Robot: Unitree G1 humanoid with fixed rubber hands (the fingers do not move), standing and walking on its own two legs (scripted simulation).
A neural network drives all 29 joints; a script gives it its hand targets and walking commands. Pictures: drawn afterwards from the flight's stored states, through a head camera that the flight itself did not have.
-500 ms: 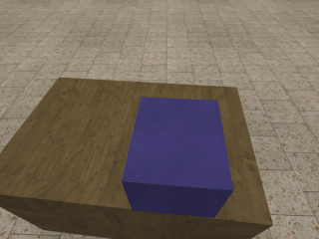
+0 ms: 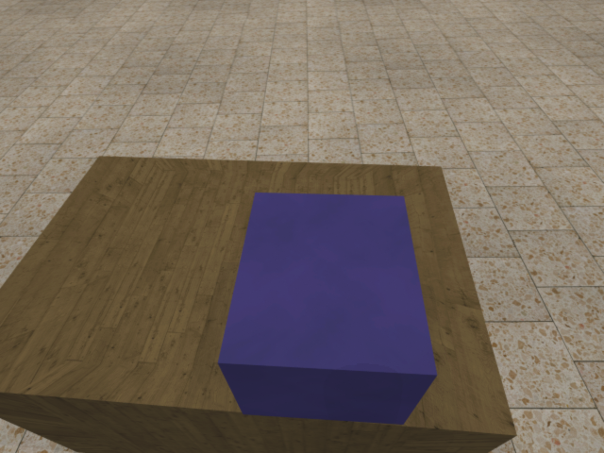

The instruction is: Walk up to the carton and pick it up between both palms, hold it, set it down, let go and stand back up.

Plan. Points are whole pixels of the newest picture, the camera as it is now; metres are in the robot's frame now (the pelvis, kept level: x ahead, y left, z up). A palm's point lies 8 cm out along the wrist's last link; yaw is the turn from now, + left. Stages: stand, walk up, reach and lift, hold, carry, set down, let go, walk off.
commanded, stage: stand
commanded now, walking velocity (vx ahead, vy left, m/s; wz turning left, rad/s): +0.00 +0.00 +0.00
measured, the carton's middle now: (325, 302) +0.39 -0.02 -0.09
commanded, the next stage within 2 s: reach and lift in 1.06 s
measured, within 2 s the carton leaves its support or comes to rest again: neither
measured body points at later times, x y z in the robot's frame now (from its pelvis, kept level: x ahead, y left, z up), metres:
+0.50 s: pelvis +0.01 -0.02 +0.00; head +0.02 -0.01 +0.45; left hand -0.04 +0.18 -0.17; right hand -0.03 -0.20 -0.17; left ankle -0.07 +0.12 -0.74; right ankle -0.03 -0.07 -0.74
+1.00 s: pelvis +0.00 -0.03 +0.00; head +0.01 -0.02 +0.45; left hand -0.06 +0.17 -0.17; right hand -0.04 -0.21 -0.17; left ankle -0.07 +0.12 -0.74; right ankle -0.03 -0.07 -0.74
